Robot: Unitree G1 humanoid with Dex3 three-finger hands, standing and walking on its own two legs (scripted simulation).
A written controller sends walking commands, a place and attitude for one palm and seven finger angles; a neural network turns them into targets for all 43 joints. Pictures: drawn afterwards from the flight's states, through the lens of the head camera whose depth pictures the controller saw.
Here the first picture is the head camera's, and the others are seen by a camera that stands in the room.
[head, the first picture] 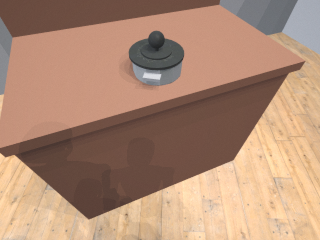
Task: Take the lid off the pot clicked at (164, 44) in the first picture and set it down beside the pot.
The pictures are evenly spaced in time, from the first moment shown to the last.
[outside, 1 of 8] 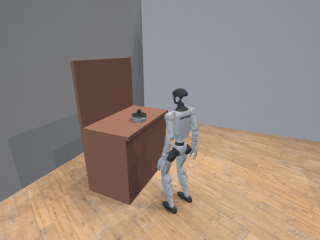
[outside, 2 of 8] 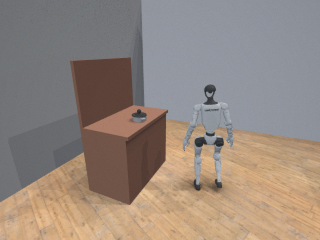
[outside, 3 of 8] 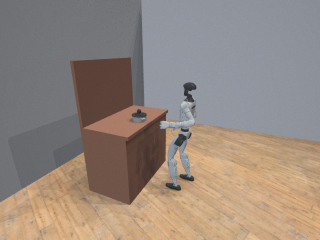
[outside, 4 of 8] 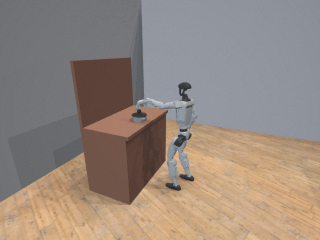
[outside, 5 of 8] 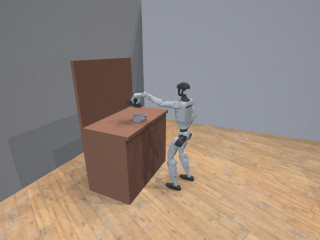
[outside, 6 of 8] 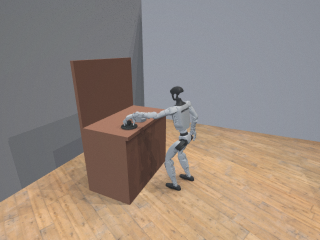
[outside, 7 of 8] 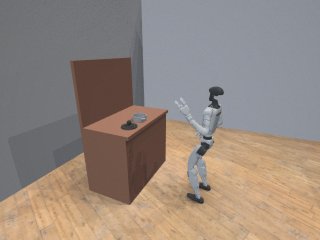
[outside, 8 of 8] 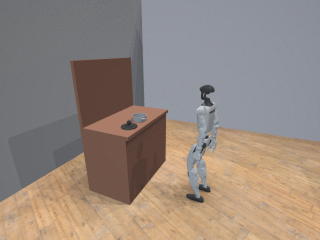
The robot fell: no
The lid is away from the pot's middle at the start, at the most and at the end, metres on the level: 0.00 0.26 0.25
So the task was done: yes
